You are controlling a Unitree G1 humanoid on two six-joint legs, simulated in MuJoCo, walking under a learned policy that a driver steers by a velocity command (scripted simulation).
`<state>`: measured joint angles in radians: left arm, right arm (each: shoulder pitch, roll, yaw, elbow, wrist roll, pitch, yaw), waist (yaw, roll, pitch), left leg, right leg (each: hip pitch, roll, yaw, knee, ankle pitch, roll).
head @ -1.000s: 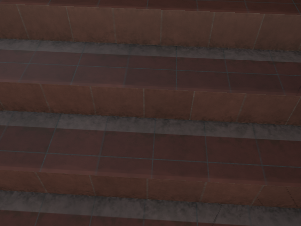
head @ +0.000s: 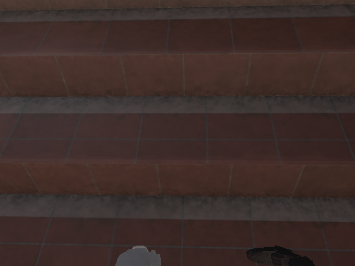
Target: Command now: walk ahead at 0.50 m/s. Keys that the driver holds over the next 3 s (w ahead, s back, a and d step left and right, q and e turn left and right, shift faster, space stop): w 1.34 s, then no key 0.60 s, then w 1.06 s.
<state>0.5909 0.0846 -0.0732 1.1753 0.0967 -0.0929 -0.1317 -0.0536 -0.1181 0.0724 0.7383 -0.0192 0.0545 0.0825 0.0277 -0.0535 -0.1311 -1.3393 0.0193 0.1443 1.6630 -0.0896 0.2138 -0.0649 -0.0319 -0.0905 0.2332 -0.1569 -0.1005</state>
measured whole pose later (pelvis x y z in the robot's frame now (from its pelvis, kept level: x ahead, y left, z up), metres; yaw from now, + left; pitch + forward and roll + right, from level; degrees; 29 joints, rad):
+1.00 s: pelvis +0.55 -0.05 +0.33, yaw +0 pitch +10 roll +3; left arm 0.54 0.05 -0.06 1.16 0.08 -0.10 -0.12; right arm -0.12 -0.11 0.08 0.83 -0.03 0.03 0.07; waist 0.08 -0.08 -0.17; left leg -1.28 0.12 0.14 1.53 -0.33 0.20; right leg -0.11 -0.03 -0.06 0.25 -0.30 -0.07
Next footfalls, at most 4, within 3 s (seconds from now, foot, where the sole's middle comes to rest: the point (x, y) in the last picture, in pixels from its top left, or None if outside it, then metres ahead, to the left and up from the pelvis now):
0.06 left None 0.20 0.09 -0.62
0.48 right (250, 247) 0.46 -0.15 -0.45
1.04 left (174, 132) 0.75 0.07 -0.28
1.56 right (249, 30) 1.03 -0.17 -0.11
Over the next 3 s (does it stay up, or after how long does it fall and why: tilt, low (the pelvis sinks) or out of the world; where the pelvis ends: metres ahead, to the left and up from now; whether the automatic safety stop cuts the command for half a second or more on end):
stays up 1.33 -0.12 0.82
